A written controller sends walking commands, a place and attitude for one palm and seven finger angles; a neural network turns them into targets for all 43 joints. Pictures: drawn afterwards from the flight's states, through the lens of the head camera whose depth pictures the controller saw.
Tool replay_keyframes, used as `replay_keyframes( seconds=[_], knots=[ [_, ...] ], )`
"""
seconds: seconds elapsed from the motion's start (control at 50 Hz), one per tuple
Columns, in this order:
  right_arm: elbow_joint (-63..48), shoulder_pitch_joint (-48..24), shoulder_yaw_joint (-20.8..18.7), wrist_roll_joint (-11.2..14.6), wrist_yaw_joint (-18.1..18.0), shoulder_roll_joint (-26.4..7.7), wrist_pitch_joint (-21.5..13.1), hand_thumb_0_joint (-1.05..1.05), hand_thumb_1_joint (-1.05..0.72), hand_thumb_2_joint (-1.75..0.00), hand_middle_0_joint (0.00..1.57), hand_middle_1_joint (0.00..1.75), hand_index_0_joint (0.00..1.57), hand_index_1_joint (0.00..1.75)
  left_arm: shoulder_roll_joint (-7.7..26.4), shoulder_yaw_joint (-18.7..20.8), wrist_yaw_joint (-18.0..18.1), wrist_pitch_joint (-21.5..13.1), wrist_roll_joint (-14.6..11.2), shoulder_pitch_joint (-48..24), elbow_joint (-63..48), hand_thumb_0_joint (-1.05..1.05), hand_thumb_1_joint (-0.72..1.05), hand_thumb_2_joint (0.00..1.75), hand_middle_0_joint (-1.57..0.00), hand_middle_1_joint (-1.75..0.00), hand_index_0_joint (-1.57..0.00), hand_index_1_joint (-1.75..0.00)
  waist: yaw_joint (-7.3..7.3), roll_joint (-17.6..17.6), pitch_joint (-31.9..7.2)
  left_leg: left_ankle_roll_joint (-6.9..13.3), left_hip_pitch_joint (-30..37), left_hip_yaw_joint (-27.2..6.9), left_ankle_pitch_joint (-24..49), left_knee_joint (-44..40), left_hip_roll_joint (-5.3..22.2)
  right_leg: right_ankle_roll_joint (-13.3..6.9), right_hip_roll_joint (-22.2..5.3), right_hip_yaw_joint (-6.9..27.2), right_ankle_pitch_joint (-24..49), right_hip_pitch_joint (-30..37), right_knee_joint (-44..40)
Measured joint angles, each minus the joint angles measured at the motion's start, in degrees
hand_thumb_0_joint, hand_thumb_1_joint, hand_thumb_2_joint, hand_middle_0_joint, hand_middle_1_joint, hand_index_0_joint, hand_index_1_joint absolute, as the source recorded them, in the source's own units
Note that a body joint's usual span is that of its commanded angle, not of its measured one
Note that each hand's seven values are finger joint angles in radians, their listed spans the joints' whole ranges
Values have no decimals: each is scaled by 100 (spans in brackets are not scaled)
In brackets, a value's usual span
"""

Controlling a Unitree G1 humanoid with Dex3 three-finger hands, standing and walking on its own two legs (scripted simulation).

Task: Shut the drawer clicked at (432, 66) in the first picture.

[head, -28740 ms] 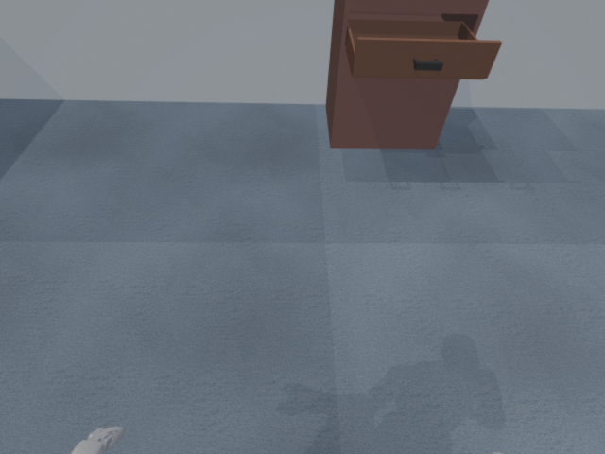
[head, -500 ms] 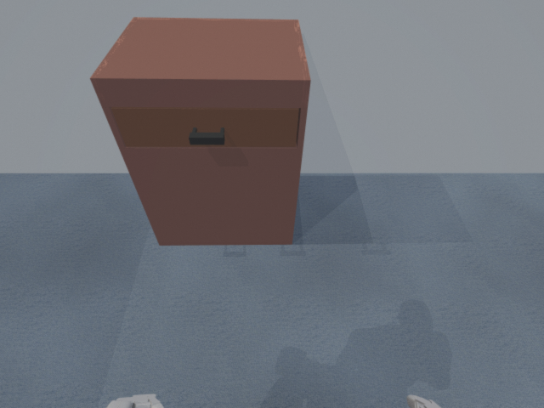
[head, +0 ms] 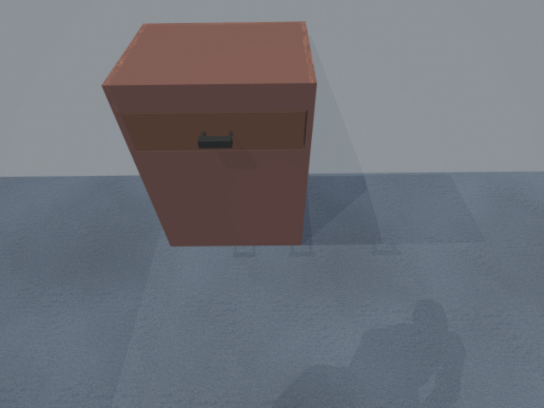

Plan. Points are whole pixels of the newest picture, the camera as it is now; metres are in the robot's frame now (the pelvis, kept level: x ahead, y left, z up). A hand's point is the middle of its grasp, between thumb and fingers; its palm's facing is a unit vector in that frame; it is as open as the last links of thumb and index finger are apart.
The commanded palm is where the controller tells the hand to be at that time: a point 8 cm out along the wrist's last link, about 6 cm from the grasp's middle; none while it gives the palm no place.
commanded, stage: let the arm hang, fingers relaxed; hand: left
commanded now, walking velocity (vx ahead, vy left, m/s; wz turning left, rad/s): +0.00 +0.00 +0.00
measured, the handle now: (216, 138) +0.86 +0.23 -0.14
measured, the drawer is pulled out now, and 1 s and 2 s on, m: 0.00 0.00 0.00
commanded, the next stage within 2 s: look to check the result in 0.36 s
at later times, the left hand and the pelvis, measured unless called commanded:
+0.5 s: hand out of the picture +0.01 +0.15 -0.18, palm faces +0.02 -0.98 -0.19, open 7.3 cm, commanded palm none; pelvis +0.02 -0.02 +0.00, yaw -1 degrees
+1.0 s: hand out of the picture +0.02 +0.14 -0.17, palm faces +0.03 -0.98 -0.19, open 7.4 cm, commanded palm none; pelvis +0.03 -0.02 +0.00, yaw -1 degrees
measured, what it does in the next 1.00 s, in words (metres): stands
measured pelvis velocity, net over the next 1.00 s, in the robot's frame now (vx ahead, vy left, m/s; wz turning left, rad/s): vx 0.03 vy -0.02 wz -0.02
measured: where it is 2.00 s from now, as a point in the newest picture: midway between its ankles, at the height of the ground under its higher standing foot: outside the picture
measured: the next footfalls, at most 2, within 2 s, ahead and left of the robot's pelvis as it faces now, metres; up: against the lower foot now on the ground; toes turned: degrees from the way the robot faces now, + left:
none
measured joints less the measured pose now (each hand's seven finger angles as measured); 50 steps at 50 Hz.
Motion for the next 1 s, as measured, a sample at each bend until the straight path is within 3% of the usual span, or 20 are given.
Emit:
replay_keyframes(
  seconds=[0.24, 1.0],
  knots=[
    [191, 29, -26, -13, -40, 87, -72, 1, -91, -90, 20, 30, 20, 30, -298, -16, 24, -102, -12, -418, -73, 1, 91, 90, -21, -31, -21, -31, -91, -121, -34, -85, 103, 13, -52, -34, 64, -51, 61, 22, -55, 75, -8],
    [276, -159, -17, 4, -107, 80, -112, 0, -91, -90, 20, 30, 20, 30, -291, 44, 55, -107, -24, -371, 70, 1, 91, 90, -20, -30, -20, -30, -42, -151, 96, -203, 332, 10, -199, -96, 178, -151, 176, 33, -93, 372, -254]
  ],
)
